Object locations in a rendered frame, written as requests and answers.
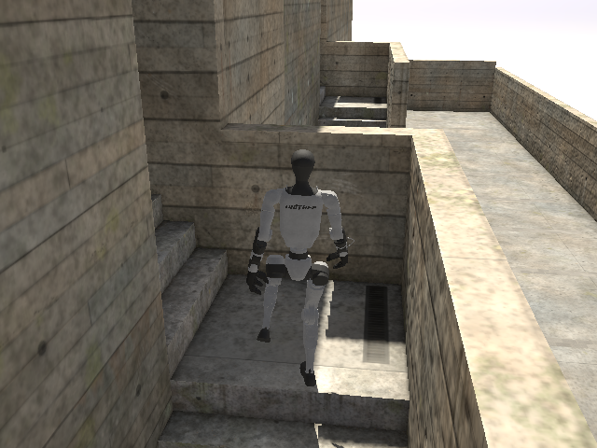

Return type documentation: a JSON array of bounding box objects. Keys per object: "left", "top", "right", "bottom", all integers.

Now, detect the robot right hand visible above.
[{"left": 326, "top": 251, "right": 348, "bottom": 269}]

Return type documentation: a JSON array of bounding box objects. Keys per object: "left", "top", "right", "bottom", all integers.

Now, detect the right robot upper arm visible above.
[{"left": 321, "top": 190, "right": 343, "bottom": 240}]

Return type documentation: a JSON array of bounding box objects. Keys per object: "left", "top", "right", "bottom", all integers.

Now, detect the left robot forearm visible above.
[{"left": 248, "top": 227, "right": 267, "bottom": 273}]

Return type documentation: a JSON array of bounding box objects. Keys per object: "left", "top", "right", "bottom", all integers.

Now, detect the right robot shin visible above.
[{"left": 303, "top": 308, "right": 319, "bottom": 373}]

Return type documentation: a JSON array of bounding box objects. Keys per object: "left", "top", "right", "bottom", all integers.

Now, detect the humanoid robot head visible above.
[{"left": 285, "top": 149, "right": 318, "bottom": 196}]

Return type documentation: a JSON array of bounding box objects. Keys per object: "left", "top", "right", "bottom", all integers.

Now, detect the right robot forearm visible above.
[{"left": 334, "top": 226, "right": 348, "bottom": 257}]

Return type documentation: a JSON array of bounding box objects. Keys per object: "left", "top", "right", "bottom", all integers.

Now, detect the left robot upper arm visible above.
[{"left": 257, "top": 189, "right": 283, "bottom": 242}]

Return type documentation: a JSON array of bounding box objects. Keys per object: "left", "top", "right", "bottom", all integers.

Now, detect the robot left hand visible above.
[{"left": 246, "top": 271, "right": 269, "bottom": 295}]

